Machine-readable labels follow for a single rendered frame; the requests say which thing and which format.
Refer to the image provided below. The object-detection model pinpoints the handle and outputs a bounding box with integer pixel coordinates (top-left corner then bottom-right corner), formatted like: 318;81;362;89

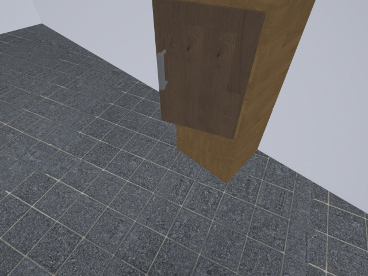
156;49;168;90

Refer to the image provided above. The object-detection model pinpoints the cupboard door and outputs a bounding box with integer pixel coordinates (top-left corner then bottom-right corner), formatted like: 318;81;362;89
152;0;266;140

